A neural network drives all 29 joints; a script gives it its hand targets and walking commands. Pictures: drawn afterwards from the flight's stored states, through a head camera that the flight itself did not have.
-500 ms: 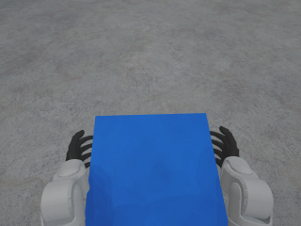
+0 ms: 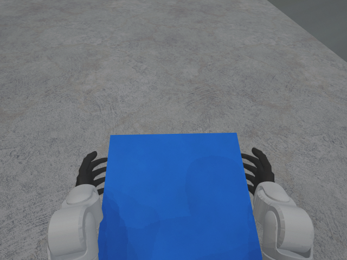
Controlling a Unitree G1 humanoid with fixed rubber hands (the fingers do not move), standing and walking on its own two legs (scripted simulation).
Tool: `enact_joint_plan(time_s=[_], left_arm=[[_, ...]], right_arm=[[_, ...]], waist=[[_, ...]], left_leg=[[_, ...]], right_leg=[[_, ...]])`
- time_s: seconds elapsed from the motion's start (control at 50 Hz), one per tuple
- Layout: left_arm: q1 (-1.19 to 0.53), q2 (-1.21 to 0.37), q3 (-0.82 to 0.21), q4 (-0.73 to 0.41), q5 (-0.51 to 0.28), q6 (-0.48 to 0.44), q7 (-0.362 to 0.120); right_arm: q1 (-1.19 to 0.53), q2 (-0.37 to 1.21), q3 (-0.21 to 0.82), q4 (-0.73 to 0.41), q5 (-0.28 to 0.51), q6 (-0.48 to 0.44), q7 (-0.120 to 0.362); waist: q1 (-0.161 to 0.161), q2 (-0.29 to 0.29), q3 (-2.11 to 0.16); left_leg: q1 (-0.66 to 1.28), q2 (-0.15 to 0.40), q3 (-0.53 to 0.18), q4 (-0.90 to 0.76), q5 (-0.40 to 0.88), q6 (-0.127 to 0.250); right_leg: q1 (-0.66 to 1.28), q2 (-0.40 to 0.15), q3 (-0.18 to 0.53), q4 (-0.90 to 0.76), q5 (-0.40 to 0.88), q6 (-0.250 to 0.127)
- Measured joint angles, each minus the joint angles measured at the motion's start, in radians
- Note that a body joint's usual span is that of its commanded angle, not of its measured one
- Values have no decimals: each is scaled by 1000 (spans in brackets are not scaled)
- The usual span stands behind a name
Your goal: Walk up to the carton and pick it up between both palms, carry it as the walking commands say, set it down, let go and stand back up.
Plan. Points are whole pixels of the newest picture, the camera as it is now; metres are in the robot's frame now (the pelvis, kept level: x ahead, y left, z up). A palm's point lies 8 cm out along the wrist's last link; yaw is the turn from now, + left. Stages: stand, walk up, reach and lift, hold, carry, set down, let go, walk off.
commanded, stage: carry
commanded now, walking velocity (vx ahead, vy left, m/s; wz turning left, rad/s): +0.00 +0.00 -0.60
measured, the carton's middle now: (174, 201) +0.25 +0.01 +0.00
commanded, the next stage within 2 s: none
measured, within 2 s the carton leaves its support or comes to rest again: neither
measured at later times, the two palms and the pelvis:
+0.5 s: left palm (169, 178) +0.27 +0.02 +0.07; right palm (346, 238) +0.16 -0.30 +0.07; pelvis -0.02 -0.05 -0.01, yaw -18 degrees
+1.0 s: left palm (224, 187) +0.25 -0.09 +0.09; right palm out of the picture +0.03 -0.36 +0.09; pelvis -0.05 -0.07 -0.02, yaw -38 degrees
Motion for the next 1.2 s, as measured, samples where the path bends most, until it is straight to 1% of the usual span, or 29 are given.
enact_joint_plan(time_s=[0.04, 0.08, 0.12, 0.18, 0.22, 0.24, 0.26, 0.3, 0.32, 0.36, 0.4, 0.46, 0.52, 0.56, 0.6, 0.64, 0.68, 0.72, 0.74, 0.78, 0.84, 0.92, 0.96, 0.98, 1.0, 1.02, 1.06, 1.12, 1.2], left_arm=[[-10, 1, 0, 7, -3, 13, 3], [-24, 1, -4, 10, -7, 16, 7], [-38, 1, -6, 3, -10, 16, 10], [-54, 1, -2, -7, -10, 16, 8], [-63, 0, -1, -6, -11, 15, 5], [-69, 0, -2, -1, -11, 14, 3], [-73, -1, -9, 16, -11, 0, 4], [-71, -1, -17, 46, -11, -16, 7], [-65, -1, -17, 54, -11, -19, 6], [-52, -1, -14, 53, -9, -23, 1], [-43, -1, -7, 37, -8, -30, -6], [-32, -1, -2, 11, -8, -43, -11], [-25, -1, 0, -8, -7, -49, -12], [-21, -1, 0, -16, -7, -46, -10], [-18, -1, 0, -21, -8, -38, -6], [-20, 1, 2, -19, -9, -28, -2], [-14, 1, 4, -6, -8, -18, 1], [-15, 0, 3, 8, -7, -2, 4], [-18, 1, 2, 14, -7, 4, 5], [-29, 1, -5, 21, -9, 9, 8], [-47, 1, -12, 11, -11, 9, 10], [-64, 0, -7, -1, -9, 6, 5], [-70, 0, -5, 0, -8, 7, 0], [-72, -1, -9, 10, -7, -1, -1], [-71, -1, -14, 27, -6, -13, 0], [-67, -1, -17, 40, -7, -19, 2], [-54, -1, -18, 51, -8, -24, 2], [-38, -1, -9, 36, -7, -34, -8], [-25, -1, -2, 3, -6, -50, -16]], right_arm=[[7, 1, -2, -3, -3, 6, -1], [4, 1, -10, -12, -5, 9, 1], [-3, 0, -16, -25, -5, 9, 3], [-14, 0, -17, -40, -7, 9, 5], [-16, 0, -18, -49, -11, 12, 4], [-18, -1, -21, -54, -13, 14, 4], [-23, -2, -32, -51, -14, 13, 6], [-29, -1, -46, -36, -11, 18, 5], [-28, -1, -47, -30, -10, 22, 3], [-24, -1, -39, -29, -4, 25, -6], [-22, -1, -28, -36, 3, 19, -14], [-25, -1, -18, -47, 10, 6, -18], [-29, -1, -13, -50, 11, -3, -16], [-29, -1, -10, -49, 10, -5, -12], [-27, -1, -9, -46, 7, -4, -7], [-23, 0, -5, -34, 1, -7, -2], [-16, 0, -2, -13, -3, -6, 1], [-2, 0, -1, 0, -10, -3, 4], [6, 0, -2, 0, -13, -1, 5], [14, 1, -8, -10, -17, 2, 8], [8, 1, -19, -34, -15, 3, 10], [-7, 0, -20, -52, -17, 4, 10], [-10, 0, -19, -57, -19, 9, 8], [-16, -1, -25, -56, -20, 11, 8], [-20, -2, -33, -48, -20, 13, 9], [-23, -2, -39, -41, -20, 17, 9], [-22, -1, -39, -33, -17, 27, 5], [-19, -1, -24, -41, -7, 25, -9], [-22, -1, -11, -56, 1, 9, -15]], waist=[[8, 9, 6], [12, 18, 17], [12, 26, 28], [7, 38, 39], [6, 43, 42], [5, 43, 41], [3, 57, 47], [-12, 55, 64], [-22, 50, 73], [-39, 43, 92], [-47, 33, 109], [-45, 17, 115], [-34, 2, 99], [-22, -9, 81], [-11, -20, 59], [-5, -39, 40], [10, -27, 23], [22, -11, 18], [25, -6, 17], [26, 6, 21], [19, 23, 32], [4, 40, 35], [2, 37, 31], [1, 49, 33], [-2, 58, 38], [-8, 56, 46], [-26, 48, 65], [-45, 37, 93], [-45, 17, 103]], left_leg=[[25, 30, 22, -20, -7, -8], [37, 60, 41, -20, -9, -20], [37, 91, 61, 0, -20, -32], [25, 137, 92, 53, -49, -55], [9, 169, 111, 111, -80, -77], [-9, 185, 114, 157, -103, -90], [-39, 195, 87, 225, -137, -109], [-112, 145, 3, 387, -279, -136], [-144, 116, -25, 453, -309, -140], [-196, 76, -52, 541, -297, -138], [-228, 49, -62, 566, -267, -133], [-240, 11, -74, 513, -249, -122], [-215, -26, -83, 411, -233, -106], [-176, -45, -80, 314, -216, -94], [-107, -57, -60, 161, -167, -84], [-66, -58, -30, 63, -8, -34], [-60, -30, -7, 73, -6, 6], [-33, 3, 15, 51, -23, 12], [-21, 17, 24, 34, -20, 8], [-5, 46, 39, 12, -8, -3], [-4, 89, 62, 15, -5, -18], [-26, 149, 95, 69, -28, -48], [-44, 174, 115, 124, -53, -71], [-62, 195, 111, 166, -70, -83], [-85, 191, 78, 218, -152, -103], [-114, 166, 37, 289, -234, -120], [-167, 114, -19, 423, -300, -135], [-220, 64, -50, 527, -274, -132], [-227, 14, -70, 482, -249, -117]], right_leg=[[-11, -30, -38, 111, -4, 14], [10, -54, -55, 116, 5, 26], [49, -68, -67, 56, -1, 32], [124, -74, -88, -89, -11, 28], [194, -70, -106, -241, 53, 22], [219, -68, -105, -305, 145, 13], [198, -54, -104, -280, 174, -7], [158, -50, -84, -215, 132, -44], [150, -51, -72, -206, 118, -54], [142, -48, -51, -211, 118, -61], [136, -42, -30, -220, 134, -62], [124, -33, 1, -230, 152, -66], [114, -26, 32, -241, 168, -62], [108, -20, 53, -248, 177, -56], [102, -12, 74, -247, 182, -48], [89, -10, 92, -216, 154, -36], [43, -11, 48, -58, -19, -17], [9, -30, -4, 104, -70, 2], [3, -43, -19, 148, -62, 9], [14, -64, -36, 163, -42, 23], [62, -81, -50, 80, -37, 33], [158, -77, -76, -115, -25, 28], [230, -75, -85, -286, 70, 22], [232, -63, -86, -314, 154, 10], [208, -53, -78, -280, 156, -8], [188, -52, -65, -247, 134, -24], [169, -53, -40, -226, 108, -42], [155, -46, -8, -231, 121, -50], [134, -31, 30, -236, 146, -56]])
